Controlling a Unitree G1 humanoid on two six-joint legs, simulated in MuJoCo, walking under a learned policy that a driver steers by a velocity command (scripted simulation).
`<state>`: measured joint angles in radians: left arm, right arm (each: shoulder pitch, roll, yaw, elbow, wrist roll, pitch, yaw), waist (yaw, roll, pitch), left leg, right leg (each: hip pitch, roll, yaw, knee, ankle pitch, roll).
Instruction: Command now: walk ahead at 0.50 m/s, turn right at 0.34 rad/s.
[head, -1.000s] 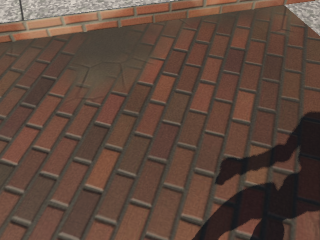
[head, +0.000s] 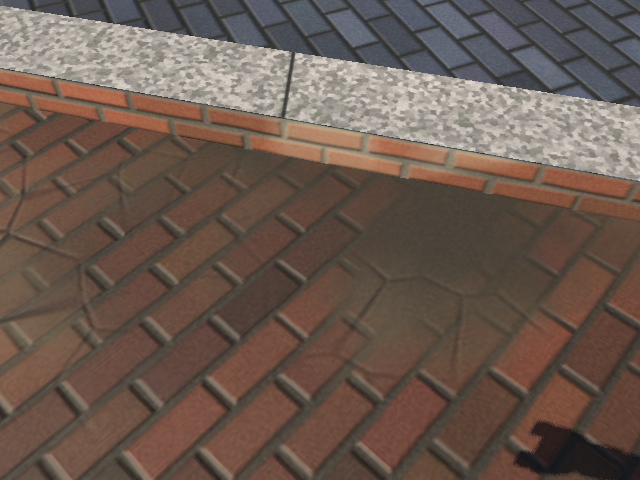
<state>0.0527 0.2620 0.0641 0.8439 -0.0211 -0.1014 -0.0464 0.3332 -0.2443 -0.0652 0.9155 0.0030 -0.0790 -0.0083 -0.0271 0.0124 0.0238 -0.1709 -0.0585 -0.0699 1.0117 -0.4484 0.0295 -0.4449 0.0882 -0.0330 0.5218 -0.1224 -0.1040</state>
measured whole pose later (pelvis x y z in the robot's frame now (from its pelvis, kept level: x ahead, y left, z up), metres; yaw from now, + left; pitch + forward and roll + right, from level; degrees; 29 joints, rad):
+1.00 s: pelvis +0.58 -0.03 +0.01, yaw +11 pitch +2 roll -1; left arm 0.08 0.26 0.05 0.71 0.00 -0.11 -0.01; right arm 0.38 -0.29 -0.06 0.78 0.03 -0.04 -0.02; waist -0.06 0.03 0.00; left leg -0.31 -0.07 -0.15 1.04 -0.48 0.03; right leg -0.38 0.04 0.02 0.50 -0.16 -0.02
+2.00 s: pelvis +1.06 +0.13 +0.00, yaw +7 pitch +0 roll +0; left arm 0.16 0.27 0.06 0.80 0.03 -0.02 -0.02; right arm 0.31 -0.25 -0.03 0.88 -0.03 -0.06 0.00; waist -0.02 0.02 0.05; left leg -0.23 0.05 0.09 1.14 -0.43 0.00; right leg -0.40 0.08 -0.08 0.64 -0.25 -0.14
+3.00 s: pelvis +1.66 +0.24 +0.16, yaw +15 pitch +5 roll -2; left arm -0.11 0.21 -0.03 0.57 0.00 -0.09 -0.04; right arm 0.44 -0.20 -0.02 0.83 0.03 -0.05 -0.03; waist -0.11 -0.05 -0.02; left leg -0.03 -0.15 -0.23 0.29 -0.30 0.14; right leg -0.71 0.03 0.04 0.57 0.05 -0.02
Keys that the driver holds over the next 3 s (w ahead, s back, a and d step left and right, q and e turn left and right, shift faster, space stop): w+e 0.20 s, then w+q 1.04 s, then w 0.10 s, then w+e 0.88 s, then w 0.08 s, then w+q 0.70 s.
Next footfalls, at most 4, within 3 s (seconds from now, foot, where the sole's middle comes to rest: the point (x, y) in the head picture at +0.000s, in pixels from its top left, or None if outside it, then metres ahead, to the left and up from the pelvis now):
0.44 left None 0.44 0.09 -0.76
0.90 right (377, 368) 0.70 -0.12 -0.76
1.38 left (240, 307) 0.87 0.20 -0.76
1.92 right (285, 213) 1.16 0.09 -0.76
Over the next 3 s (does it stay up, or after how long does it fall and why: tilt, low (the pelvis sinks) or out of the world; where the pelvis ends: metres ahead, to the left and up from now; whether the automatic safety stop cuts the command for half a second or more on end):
stays up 1.66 0.24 0.16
